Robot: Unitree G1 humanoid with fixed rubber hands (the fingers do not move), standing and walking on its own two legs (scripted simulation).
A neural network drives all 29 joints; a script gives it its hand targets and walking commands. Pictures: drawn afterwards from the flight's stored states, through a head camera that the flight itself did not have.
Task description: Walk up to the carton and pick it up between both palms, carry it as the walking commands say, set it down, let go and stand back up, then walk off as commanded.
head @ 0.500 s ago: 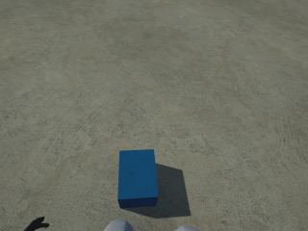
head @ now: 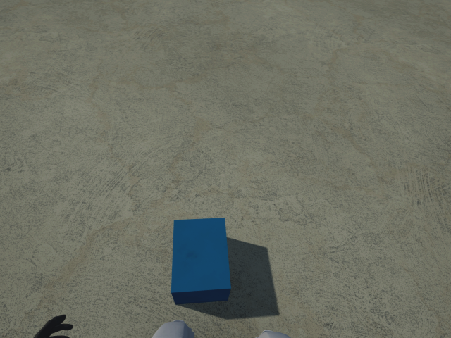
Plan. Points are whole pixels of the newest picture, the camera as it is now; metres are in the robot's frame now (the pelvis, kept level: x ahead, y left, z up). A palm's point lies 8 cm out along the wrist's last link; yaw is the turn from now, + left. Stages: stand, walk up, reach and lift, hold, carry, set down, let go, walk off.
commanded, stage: walk up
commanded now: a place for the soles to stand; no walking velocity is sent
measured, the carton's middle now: (200, 260) +0.48 +0.09 -0.64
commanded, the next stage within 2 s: none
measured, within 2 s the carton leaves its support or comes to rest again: neither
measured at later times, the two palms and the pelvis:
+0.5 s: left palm out of the picture +0.09 +0.32 -0.10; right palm out of the picture +0.06 -0.34 -0.08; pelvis +0.00 -0.01 +0.00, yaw +0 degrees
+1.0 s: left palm out of the picture +0.10 +0.32 -0.10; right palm out of the picture +0.06 -0.34 -0.08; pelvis +0.00 -0.01 +0.00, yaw +0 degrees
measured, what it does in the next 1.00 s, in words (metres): stands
